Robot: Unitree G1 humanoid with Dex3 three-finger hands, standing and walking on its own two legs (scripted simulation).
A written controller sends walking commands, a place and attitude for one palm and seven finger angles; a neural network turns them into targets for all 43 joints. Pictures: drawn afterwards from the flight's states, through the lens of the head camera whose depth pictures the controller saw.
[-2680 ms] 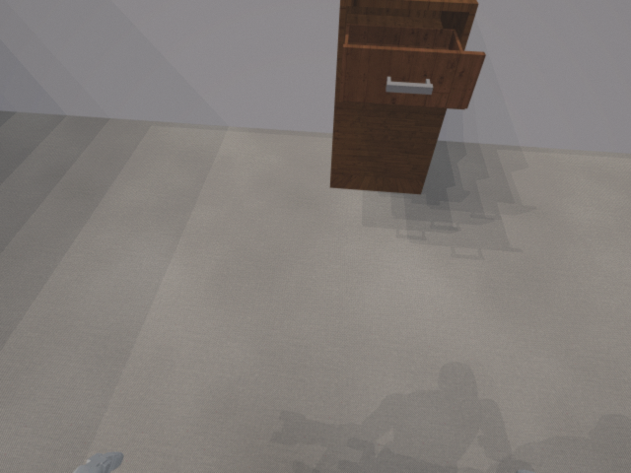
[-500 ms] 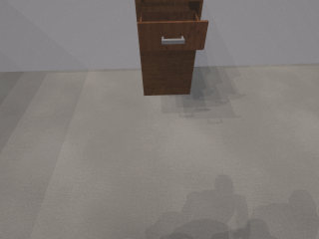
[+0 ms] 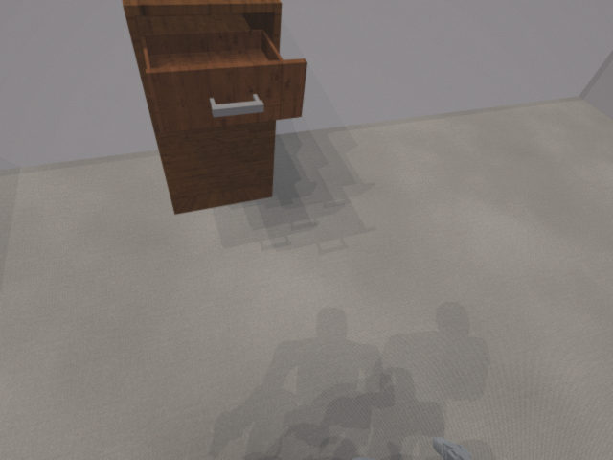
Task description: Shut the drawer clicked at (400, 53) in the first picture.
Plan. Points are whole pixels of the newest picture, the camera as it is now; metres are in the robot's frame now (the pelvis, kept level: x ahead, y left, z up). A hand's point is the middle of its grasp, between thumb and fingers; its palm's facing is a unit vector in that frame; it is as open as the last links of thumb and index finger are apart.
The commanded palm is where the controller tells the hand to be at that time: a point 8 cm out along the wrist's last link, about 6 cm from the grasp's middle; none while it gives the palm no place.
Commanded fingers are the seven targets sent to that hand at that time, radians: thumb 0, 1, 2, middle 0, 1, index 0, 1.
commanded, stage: walk to a spot facing it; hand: left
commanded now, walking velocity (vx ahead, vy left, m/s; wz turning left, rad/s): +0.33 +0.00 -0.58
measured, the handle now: (236, 104) +0.88 +0.27 -0.06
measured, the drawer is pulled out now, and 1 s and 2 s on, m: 0.30 0.30 0.30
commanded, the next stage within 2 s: turn to face it in 1.22 s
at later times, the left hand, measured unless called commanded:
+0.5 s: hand (289, 304) +0.41 +0.06 -0.17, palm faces -0.38 -0.92 -0.14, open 7.4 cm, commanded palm none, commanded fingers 0.00 0.90 0.90 -0.20 -0.30 -0.20 -0.30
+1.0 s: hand (247, 283) +0.45 +0.15 -0.18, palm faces -0.36 -0.91 -0.18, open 7.4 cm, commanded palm none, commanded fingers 0.00 0.90 0.90 -0.20 -0.30 -0.20 -0.30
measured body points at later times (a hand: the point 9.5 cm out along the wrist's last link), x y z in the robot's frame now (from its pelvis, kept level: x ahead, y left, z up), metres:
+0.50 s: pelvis +0.19 -0.04 -0.02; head +0.24 -0.04 +0.43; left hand +0.43 +0.11 -0.15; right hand -0.01 -0.20 -0.15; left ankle +0.06 +0.10 -0.67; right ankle +0.25 -0.12 -0.74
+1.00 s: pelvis +0.38 -0.04 +0.00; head +0.41 -0.02 +0.45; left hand +0.47 +0.20 -0.17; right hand +0.41 -0.32 -0.10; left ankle +0.47 +0.03 -0.73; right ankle +0.27 -0.12 -0.66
